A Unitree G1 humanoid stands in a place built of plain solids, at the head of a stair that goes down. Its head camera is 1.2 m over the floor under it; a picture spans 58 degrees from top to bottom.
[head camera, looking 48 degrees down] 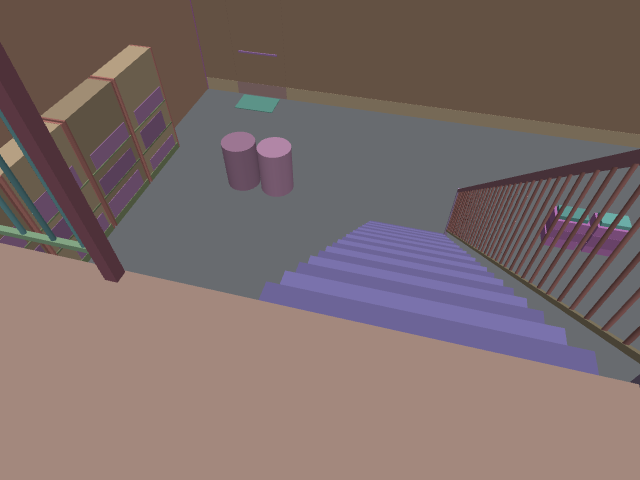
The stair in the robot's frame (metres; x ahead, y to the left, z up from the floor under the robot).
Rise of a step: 0.19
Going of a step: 0.21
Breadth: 1.22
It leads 14 degrees to the right of straight ahead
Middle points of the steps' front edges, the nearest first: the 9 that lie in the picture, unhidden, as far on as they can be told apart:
0.68 -0.32 0.00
0.88 -0.38 -0.19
1.08 -0.43 -0.38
1.29 -0.48 -0.57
1.49 -0.53 -0.76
1.69 -0.59 -0.94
1.90 -0.64 -1.13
2.10 -0.69 -1.32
2.30 -0.74 -1.51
